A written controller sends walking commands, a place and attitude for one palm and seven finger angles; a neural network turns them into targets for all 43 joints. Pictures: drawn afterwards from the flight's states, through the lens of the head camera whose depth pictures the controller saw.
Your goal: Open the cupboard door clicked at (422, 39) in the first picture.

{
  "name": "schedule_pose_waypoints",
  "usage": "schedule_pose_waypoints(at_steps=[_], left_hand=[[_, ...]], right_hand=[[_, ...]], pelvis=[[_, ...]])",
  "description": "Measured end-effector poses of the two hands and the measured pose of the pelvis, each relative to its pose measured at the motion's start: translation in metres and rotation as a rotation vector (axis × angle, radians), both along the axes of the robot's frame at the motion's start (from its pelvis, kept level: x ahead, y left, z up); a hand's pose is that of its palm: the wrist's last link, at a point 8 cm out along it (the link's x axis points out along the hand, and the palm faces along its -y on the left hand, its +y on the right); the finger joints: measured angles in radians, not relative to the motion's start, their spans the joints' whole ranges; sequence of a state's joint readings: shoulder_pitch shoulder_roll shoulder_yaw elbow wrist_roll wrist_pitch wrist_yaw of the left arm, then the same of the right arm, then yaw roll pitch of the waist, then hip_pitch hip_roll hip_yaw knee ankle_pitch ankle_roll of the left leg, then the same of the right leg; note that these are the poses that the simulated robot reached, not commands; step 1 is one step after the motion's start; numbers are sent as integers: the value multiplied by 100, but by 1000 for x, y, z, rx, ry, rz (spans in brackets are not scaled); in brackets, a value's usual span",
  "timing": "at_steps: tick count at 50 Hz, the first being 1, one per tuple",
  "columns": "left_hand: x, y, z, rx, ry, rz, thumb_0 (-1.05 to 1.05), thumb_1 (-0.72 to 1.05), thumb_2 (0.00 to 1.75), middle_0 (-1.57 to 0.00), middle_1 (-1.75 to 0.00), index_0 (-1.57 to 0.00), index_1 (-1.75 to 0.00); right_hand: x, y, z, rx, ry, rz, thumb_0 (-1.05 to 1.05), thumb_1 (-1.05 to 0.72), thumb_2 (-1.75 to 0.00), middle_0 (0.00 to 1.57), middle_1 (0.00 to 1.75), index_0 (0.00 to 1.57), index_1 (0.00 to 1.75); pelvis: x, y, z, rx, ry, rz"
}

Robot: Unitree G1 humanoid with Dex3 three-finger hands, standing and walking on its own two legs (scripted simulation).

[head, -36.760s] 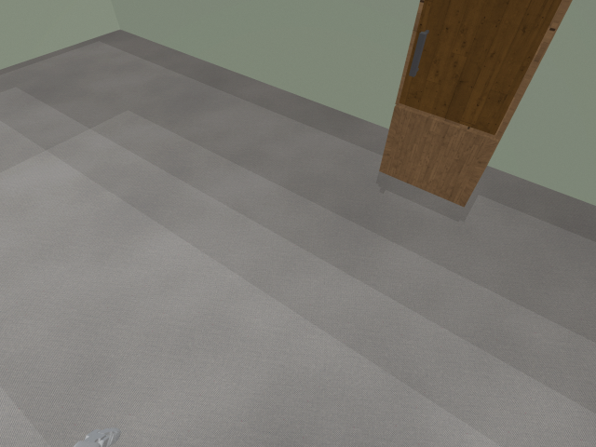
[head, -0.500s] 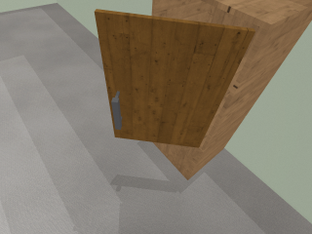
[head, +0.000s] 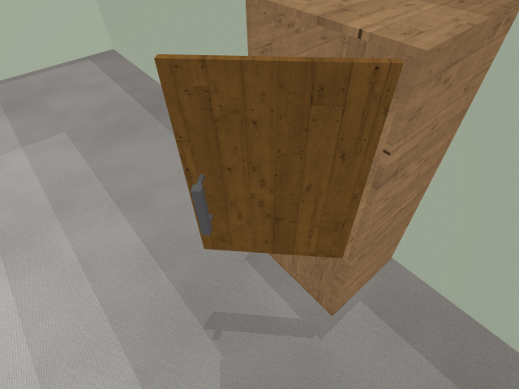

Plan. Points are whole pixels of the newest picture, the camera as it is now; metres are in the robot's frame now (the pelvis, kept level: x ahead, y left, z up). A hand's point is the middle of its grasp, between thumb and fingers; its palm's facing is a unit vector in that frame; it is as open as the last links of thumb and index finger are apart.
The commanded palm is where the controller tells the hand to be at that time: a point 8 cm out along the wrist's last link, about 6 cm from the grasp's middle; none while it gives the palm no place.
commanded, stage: look again from close up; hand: left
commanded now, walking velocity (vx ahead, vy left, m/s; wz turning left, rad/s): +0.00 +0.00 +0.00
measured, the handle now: (204, 205) +0.55 +0.18 -0.10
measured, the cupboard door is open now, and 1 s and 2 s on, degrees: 45 45 45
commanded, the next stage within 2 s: raise the hand with hooked fingers in 0.38 s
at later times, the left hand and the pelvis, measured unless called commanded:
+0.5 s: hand out of the picture +0.12 +0.20 -0.14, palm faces +0.00 -0.95 -0.32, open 7.3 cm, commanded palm +0.12 +0.25 -0.07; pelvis +0.01 -0.03 +0.01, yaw +1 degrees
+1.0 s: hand (142, 347) +0.21 +0.22 -0.09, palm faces -0.06 -1.00 +0.00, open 9.1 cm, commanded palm +0.17 +0.27 -0.07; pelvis +0.00 -0.01 -0.13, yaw +3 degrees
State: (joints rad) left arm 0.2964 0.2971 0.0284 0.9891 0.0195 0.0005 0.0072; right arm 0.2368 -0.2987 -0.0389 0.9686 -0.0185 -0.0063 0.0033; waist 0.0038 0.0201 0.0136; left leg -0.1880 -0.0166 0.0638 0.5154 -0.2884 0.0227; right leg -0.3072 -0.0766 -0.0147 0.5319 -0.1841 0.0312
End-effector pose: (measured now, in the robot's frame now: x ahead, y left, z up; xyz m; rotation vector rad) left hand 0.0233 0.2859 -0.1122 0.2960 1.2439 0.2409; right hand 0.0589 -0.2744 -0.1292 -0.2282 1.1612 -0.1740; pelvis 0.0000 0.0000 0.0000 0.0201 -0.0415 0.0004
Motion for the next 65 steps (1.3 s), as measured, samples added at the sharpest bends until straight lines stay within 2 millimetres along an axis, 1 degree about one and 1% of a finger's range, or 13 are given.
schedule_pose_waypoints(at_steps=[11, 18, 25, 27, 31, 34, 37, 41, 44, 47, 52, 56, 65], left_hand=[[60, -24, 7, -9, -86, -71, 0, 91, 90, -20, -30, -21, -30], [88, -35, 10, -22, -132, -91, 0, 91, 90, -20, -30, -21, -30], [90, -38, 10, -25, -137, -74, 0, 91, 90, -20, -30, -21, -30], [103, -34, 27, -71, -329, 39, 1, 90, 90, -20, -30, -21, -30], [131, -22, 79, -77, -755, 84, 1, 87, 88, -21, -32, -21, -32], [142, -13, 94, -85, -965, 42, 1, 83, 87, -21, -35, -21, -35], [143, -12, 81, -116, -1102, -33, 1, 78, 85, -21, -38, -21, -38], [138, -20, 43, -198, -1185, -152, 1, 70, 81, -21, -43, -22, -43], [142, -23, 20, -273, -1210, -255, 1, 63, 78, -22, -47, -22, -48], [154, -18, 15, -320, -1228, -304, 1, 56, 75, -23, -52, -23, -52], [171, -5, 36, -325, -1219, -274, 1, 45, 70, -23, -59, -24, -59], [171, 3, 49, -294, -1143, -257, 1, 36, 67, -24, -65, -24, -65], [164, 15, 34, -264, -1122, -246, 1, 15, 58, -25, -79, -26, -79]], right_hand=[[-10, -46, 9, -58, 68, -18, 0, -91, -90, 20, 30, 20, 30], [-6, -48, 11, -53, 83, -12, 0, -91, -90, 20, 30, 20, 30], [2, -41, 10, -34, 82, -2, 0, -91, -90, 20, 30, 20, 30], [12, -36, 15, -39, -3, -4, 0, -91, -90, 20, 30, 20, 30], [49, -19, 24, -26, -242, 35, 1, -91, -90, 20, 30, 20, 30], [80, -7, 26, -4, -388, 83, 1, -91, -90, 20, 30, 20, 30], [111, 3, 20, 1, -504, 154, 1, -90, -90, 20, 30, 20, 30], [145, 12, -1, -16, -596, 256, 0, -90, -90, 20, 30, 20, 30], [164, 20, -20, -34, -627, 296, 0, -90, -90, 20, 30, 20, 30], [175, 31, -36, -35, -625, 295, 1, -90, -90, 20, 30, 20, 30], [171, 52, -49, 13, -571, 249, 1, -90, -90, 20, 30, 20, 30], [160, 67, -50, 57, -517, 219, 1, -90, -90, 20, 30, 20, 30], [138, 63, -56, 16, -479, 230, 1, -90, -90, 21, 30, 20, 30]], pelvis=[[7, -22, 4, -1, 9, 10], [11, -29, 7, -6, 8, 17], [14, -30, 8, -14, 6, 21], [14, -30, 7, -9, 7, 20], [11, -29, 0, -7, 29, 43], [5, -28, -14, -4, 98, 49], [0, -28, -37, 1, 185, 50], [-2, -25, -77, -11, 278, 55], [-2, -22, -105, -28, 316, 53], [-1, -18, -122, -49, 322, 51], [2, -9, -122, -78, 331, 57], [4, -2, -112, -81, 353, 61], [-4, 4, -118, -81, 382, 59]])
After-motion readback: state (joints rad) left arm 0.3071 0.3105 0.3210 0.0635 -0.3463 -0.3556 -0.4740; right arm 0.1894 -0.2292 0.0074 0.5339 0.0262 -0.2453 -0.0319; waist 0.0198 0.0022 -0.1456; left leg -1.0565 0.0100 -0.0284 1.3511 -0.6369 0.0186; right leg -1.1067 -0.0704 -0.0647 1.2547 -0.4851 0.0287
